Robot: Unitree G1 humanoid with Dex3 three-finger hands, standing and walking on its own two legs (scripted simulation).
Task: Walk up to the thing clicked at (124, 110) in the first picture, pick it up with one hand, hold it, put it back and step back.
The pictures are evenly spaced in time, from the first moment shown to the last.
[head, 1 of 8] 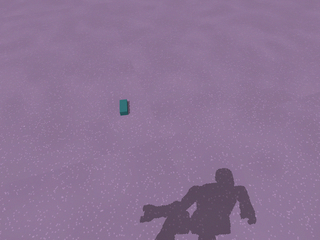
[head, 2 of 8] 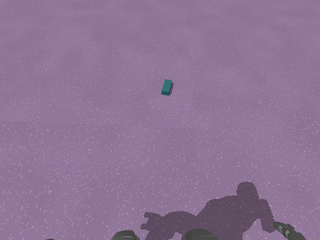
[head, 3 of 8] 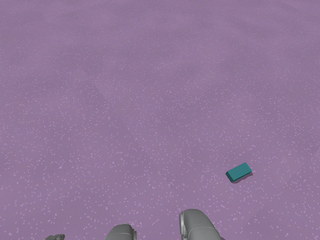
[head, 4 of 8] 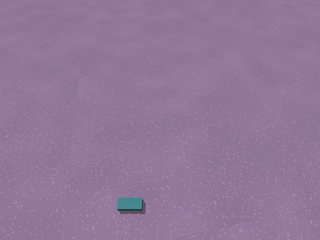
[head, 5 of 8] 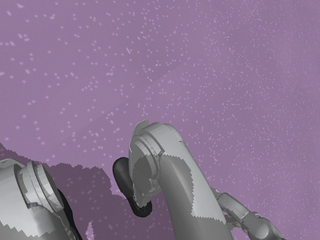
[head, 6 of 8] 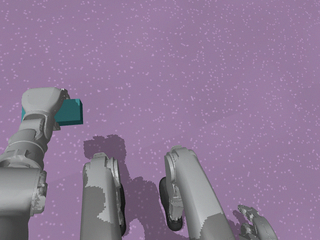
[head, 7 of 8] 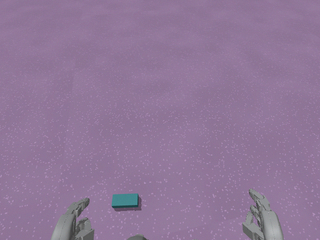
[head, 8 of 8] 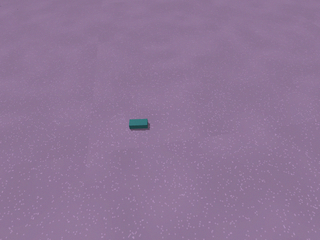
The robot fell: no
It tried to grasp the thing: yes
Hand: left
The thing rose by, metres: 0.68
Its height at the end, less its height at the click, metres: +0.00
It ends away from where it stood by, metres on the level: 0.02
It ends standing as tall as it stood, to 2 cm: yes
